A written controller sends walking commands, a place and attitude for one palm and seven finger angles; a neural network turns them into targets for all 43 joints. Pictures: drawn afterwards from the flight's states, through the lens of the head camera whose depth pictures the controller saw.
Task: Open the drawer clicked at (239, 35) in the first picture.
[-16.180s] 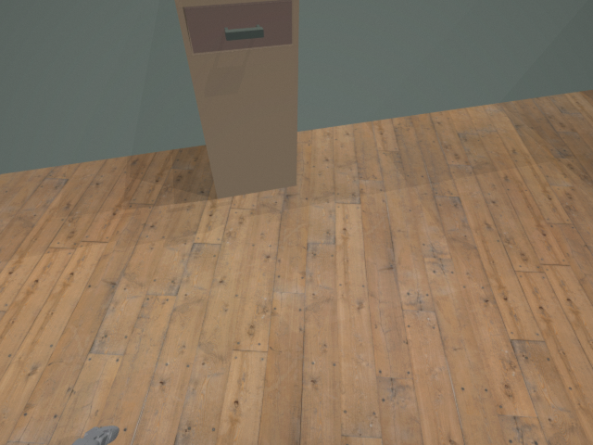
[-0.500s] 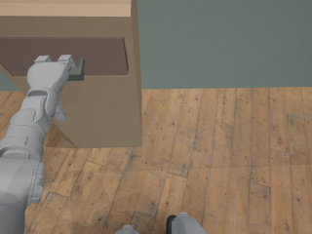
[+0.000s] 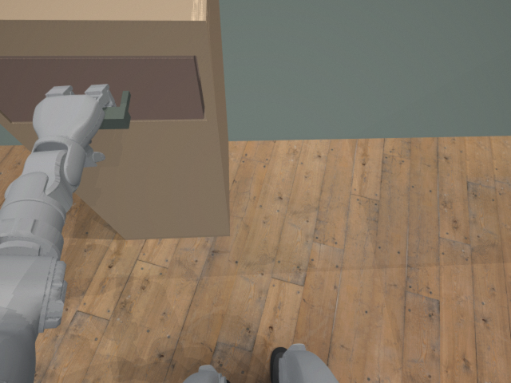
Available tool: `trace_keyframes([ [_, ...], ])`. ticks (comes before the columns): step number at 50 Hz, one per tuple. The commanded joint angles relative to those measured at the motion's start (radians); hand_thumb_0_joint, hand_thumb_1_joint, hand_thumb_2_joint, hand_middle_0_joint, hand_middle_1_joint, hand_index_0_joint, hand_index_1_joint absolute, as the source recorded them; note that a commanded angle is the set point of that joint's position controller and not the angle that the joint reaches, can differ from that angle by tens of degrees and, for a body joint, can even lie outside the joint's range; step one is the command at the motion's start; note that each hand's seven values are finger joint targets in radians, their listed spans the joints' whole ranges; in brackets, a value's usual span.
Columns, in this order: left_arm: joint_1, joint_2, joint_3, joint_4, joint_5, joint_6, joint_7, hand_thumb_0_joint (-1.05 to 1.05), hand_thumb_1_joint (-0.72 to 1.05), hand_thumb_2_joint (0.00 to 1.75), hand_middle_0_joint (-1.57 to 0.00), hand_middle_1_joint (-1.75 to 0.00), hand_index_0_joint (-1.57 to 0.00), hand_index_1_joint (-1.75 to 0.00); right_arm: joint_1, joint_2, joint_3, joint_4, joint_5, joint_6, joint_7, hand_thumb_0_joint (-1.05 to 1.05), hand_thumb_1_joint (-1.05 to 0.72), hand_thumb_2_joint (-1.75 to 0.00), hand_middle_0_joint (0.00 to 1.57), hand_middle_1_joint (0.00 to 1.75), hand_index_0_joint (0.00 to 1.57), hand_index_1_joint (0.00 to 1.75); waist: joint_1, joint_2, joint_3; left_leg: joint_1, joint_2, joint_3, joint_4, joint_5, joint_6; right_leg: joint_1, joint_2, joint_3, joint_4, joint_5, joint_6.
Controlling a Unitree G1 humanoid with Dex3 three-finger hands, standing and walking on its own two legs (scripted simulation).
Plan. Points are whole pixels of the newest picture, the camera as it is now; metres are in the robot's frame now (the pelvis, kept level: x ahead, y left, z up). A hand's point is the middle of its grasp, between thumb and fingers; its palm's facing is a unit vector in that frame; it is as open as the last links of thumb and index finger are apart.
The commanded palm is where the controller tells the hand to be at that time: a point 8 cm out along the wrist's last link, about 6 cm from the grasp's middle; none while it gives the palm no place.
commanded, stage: close the thumb around the handle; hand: left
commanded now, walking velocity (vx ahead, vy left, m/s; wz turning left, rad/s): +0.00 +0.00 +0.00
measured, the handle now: (90, 107) +0.55 +0.25 +0.04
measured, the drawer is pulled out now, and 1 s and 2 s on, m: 0.00 0.03 0.10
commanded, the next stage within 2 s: pull the drawer open in 0.30 s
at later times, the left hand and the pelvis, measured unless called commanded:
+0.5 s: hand (88, 141) +0.50 +0.25 +0.03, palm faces -0.09 -0.03 -1.00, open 5.8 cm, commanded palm +0.47 +0.25 +0.08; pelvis +0.00 +0.00 +0.00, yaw +0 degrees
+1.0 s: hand (85, 160) +0.46 +0.25 +0.02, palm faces -0.03 -0.06 -1.00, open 5.8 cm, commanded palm +0.42 +0.26 +0.08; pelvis +0.03 +0.01 +0.01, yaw -2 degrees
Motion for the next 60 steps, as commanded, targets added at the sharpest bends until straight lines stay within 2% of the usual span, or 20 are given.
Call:
trace_keyframes([
  [1, -0.381, 0.252, 0.057, -0.161, -0.021, 0.007, 0.035, 0.00, 0.68, 0.80, -0.38, -1.33, -0.38, -1.33, 0.169, -0.171, -0.064, -0.030, -0.006, -0.005, -0.010, 0.00, -0.90, -0.90, 0.20, 0.30, 0.20, 0.30, -0.012, 0.034, -0.468, 0.202, -0.011, -0.081, -0.071, 0.540, -0.025, 0.343, 0.029, 0.057, -0.032, 0.320, -0.013],
  [5, -0.377, 0.227, 0.036, -0.149, -0.014, 0.021, 0.039, 0.00, 0.90, 0.90, -0.40, -1.35, -0.40, -1.35, 0.172, -0.171, -0.065, -0.027, -0.005, -0.005, -0.008, 0.00, -0.90, -0.90, 0.20, 0.30, 0.20, 0.30, -0.013, 0.046, -0.452, 0.218, -0.007, -0.090, -0.077, 0.539, -0.030, 0.318, 0.030, 0.051, -0.036, 0.294, -0.013],
  [12, -0.435, 0.209, 0.016, -0.150, -0.019, 0.028, 0.032, 0.00, 0.90, 0.90, -0.40, -1.35, -0.40, -1.35, 0.184, -0.168, -0.066, -0.023, -0.004, -0.009, -0.010, 0.00, -0.90, -0.90, 0.20, 0.30, 0.20, 0.30, -0.031, 0.045, -0.466, 0.239, -0.006, -0.098, -0.075, 0.535, -0.031, 0.306, 0.030, 0.050, -0.040, 0.282, -0.012],
  [15, -0.417, 0.218, 0.025, -0.139, -0.029, 0.029, 0.023, 0.00, 0.90, 0.90, -0.40, -1.35, -0.40, -1.35, 0.181, -0.169, -0.063, -0.023, -0.003, -0.010, -0.010, 0.00, -0.90, -0.90, 0.20, 0.30, 0.20, 0.30, -0.029, 0.039, -0.440, 0.224, -0.008, -0.089, -0.080, 0.525, -0.027, 0.319, 0.029, 0.052, -0.046, 0.289, -0.012],
  [17, -0.419, 0.250, 0.046, -0.157, -0.027, 0.019, 0.020, 0.00, 0.90, 0.90, -0.40, -1.35, -0.40, -1.35, 0.181, -0.170, -0.061, -0.026, -0.005, -0.008, -0.013, 0.00, -0.90, -0.90, 0.20, 0.30, 0.20, 0.30, -0.019, 0.043, -0.467, 0.225, -0.009, -0.091, -0.079, 0.545, -0.027, 0.339, 0.028, 0.055, -0.039, 0.309, -0.013],
  [18, -0.398, 0.220, 0.029, -0.153, -0.027, 0.018, 0.018, 0.00, 0.90, 0.90, -0.40, -1.35, -0.40, -1.35, 0.177, -0.165, -0.063, -0.028, -0.005, -0.008, -0.012, 0.00, -0.90, -0.90, 0.20, 0.30, 0.20, 0.30, -0.019, 0.049, -0.463, 0.230, -0.009, -0.088, -0.078, 0.550, -0.027, 0.332, 0.028, 0.053, -0.040, 0.307, -0.013],
  [20, -0.388, 0.220, 0.030, -0.150, -0.025, 0.016, 0.019, 0.00, 0.90, 0.90, -0.40, -1.35, -0.40, -1.35, 0.173, -0.166, -0.062, -0.028, -0.005, -0.007, -0.010, 0.00, -0.90, -0.90, 0.20, 0.30, 0.20, 0.30, -0.016, 0.053, -0.446, 0.232, -0.007, -0.088, -0.076, 0.548, -0.030, 0.317, 0.031, 0.052, -0.041, 0.295, -0.013],
  [22, -0.367, 0.222, 0.040, -0.161, -0.029, 0.008, 0.019, 0.00, 0.90, 0.90, -0.40, -1.35, -0.40, -1.35, 0.176, -0.166, -0.063, -0.033, -0.005, -0.006, -0.009, 0.00, -0.90, -0.90, 0.20, 0.30, 0.20, 0.30, -0.008, 0.030, -0.457, 0.226, -0.006, -0.090, -0.079, 0.557, -0.028, 0.338, 0.029, 0.052, -0.038, 0.307, -0.013],
  [24, -0.287, 0.219, 0.053, -0.172, -0.030, 0.007, 0.018, 0.00, 0.90, 0.90, -0.40, -1.35, -0.40, -1.35, 0.162, -0.163, -0.064, -0.042, -0.005, -0.003, -0.004, 0.00, -0.90, -0.90, 0.20, 0.30, 0.20, 0.30, 0.022, 0.051, -0.476, 0.239, -0.005, -0.083, -0.082, 0.589, -0.032, 0.358, 0.030, 0.055, -0.037, 0.322, -0.015],
  [27, -0.246, 0.226, 0.066, -0.195, -0.035, 0.003, 0.018, 0.00, 0.90, 0.90, -0.40, -1.35, -0.40, -1.35, 0.150, -0.164, -0.066, -0.049, -0.002, 0.003, -0.003, 0.00, -0.90, -0.90, 0.20, 0.30, 0.20, 0.30, 0.031, 0.021, -0.471, 0.223, -0.002, -0.077, -0.090, 0.584, -0.028, 0.387, 0.028, 0.059, -0.038, 0.338, -0.014],
  [29, -0.168, 0.214, 0.073, -0.219, -0.035, 0.003, 0.020, 0.00, 0.90, 0.90, -0.40, -1.35, -0.40, -1.35, 0.137, -0.160, -0.069, -0.057, -0.002, 0.006, 0.002, 0.00, -0.90, -0.90, 0.20, 0.30, 0.20, 0.30, 0.060, 0.044, -0.486, 0.238, -0.001, -0.072, -0.096, 0.635, -0.030, 0.416, 0.028, 0.062, -0.038, 0.369, -0.016],
  [34, -0.070, 0.186, 0.076, -0.283, -0.044, 0.009, 0.027, 0.00, 0.90, 0.90, -0.40, -1.35, -0.40, -1.35, 0.108, -0.156, -0.074, -0.072, 0.004, 0.015, 0.008, 0.00, -0.90, -0.90, 0.20, 0.30, 0.20, 0.30, 0.078, 0.005, -0.453, 0.239, 0.008, -0.064, -0.117, 0.670, -0.029, 0.448, 0.026, 0.063, -0.049, 0.398, -0.015],
  [37, -0.021, 0.181, 0.087, -0.335, -0.044, 0.016, 0.038, 0.00, 0.90, 0.90, -0.40, -1.35, -0.40, -1.35, 0.096, -0.152, -0.080, -0.075, 0.003, 0.019, 0.011, 0.00, -0.90, -0.90, 0.20, 0.30, 0.20, 0.30, 0.091, 0.025, -0.470, 0.270, 0.015, -0.067, -0.125, 0.741, -0.034, 0.463, 0.021, 0.065, -0.048, 0.434, -0.017],
  [38, 0.030, 0.177, 0.097, -0.345, -0.048, 0.022, 0.039, 0.00, 0.90, 0.90, -0.40, -1.35, -0.40, -1.35, 0.090, -0.150, -0.080, -0.079, 0.003, 0.019, 0.015, 0.00, -0.90, -0.90, 0.20, 0.30, 0.20, 0.30, 0.107, 0.016, -0.467, 0.263, 0.016, -0.066, -0.128, 0.764, -0.034, 0.478, 0.020, 0.067, -0.047, 0.446, -0.018],
  [41, 0.047, 0.150, 0.085, -0.367, -0.050, 0.038, 0.045, 0.00, 0.90, 0.90, -0.40, -1.35, -0.40, -1.35, 0.070, -0.150, -0.083, -0.084, 0.007, 0.021, 0.017, 0.00, -0.90, -0.90, 0.20, 0.30, 0.20, 0.30, 0.094, -0.013, -0.426, 0.269, 0.018, -0.063, -0.139, 0.745, -0.031, 0.475, 0.021, 0.065, -0.063, 0.444, -0.017],
  [46, 0.123, 0.176, 0.121, -0.435, -0.053, 0.059, 0.050, 0.00, 0.90, 0.90, -0.40, -1.35, -0.40, -1.35, 0.031, -0.145, -0.079, -0.101, 0.009, 0.025, 0.017, 0.00, -0.90, -0.90, 0.20, 0.30, 0.20, 0.30, 0.124, -0.013, -0.447, 0.266, 0.012, -0.056, -0.154, 0.760, -0.030, 0.532, 0.016, 0.074, -0.061, 0.477, -0.021],
  [48, 0.151, 0.126, 0.083, -0.440, -0.050, 0.071, 0.049, 0.00, 0.90, 0.90, -0.40, -1.35, -0.40, -1.35, 0.022, -0.139, -0.077, -0.111, 0.012, 0.025, 0.016, 0.00, -0.90, -0.90, 0.20, 0.30, 0.20, 0.30, 0.116, 0.002, -0.405, 0.289, 0.014, -0.059, -0.160, 0.762, -0.037, 0.508, 0.019, 0.061, -0.069, 0.461, -0.018],
  [56, 0.272, 0.120, 0.112, -0.571, -0.066, 0.088, 0.052, 0.00, 0.90, 0.90, -0.40, -1.35, -0.40, -1.35, -0.028, -0.130, -0.075, -0.144, 0.011, 0.018, 0.016, 0.00, -0.90, -0.90, 0.20, 0.30, 0.20, 0.30, 0.143, -0.017, -0.431, 0.305, 0.014, -0.060, -0.167, 0.828, -0.037, 0.573, 0.011, 0.073, -0.069, 0.527, -0.020],
  [58, 0.308, 0.107, 0.105, -0.609, -0.065, 0.094, 0.053, 0.00, 0.90, 0.90, -0.40, -1.35, -0.40, -1.35, -0.041, -0.125, -0.073, -0.151, 0.012, 0.014, 0.018, 0.00, -0.90, -0.90, 0.20, 0.30, 0.20, 0.30, 0.145, 0.014, -0.408, 0.330, 0.015, -0.061, -0.171, 0.830, -0.042, 0.559, 0.011, 0.067, -0.072, 0.517, -0.019],
  [60, 0.340, 0.092, 0.102, -0.614, -0.068, 0.103, 0.053, 0.00, 0.90, 0.90, -0.40, -1.35, -0.40, -1.35, -0.054, -0.125, -0.072, -0.155, 0.015, 0.011, 0.017, 0.00, -0.90, -0.90, 0.20, 0.30, 0.20, 0.30, 0.142, -0.015, -0.379, 0.325, 0.013, -0.057, -0.175, 0.787, -0.041, 0.555, 0.014, 0.063, -0.084, 0.493, -0.018],
])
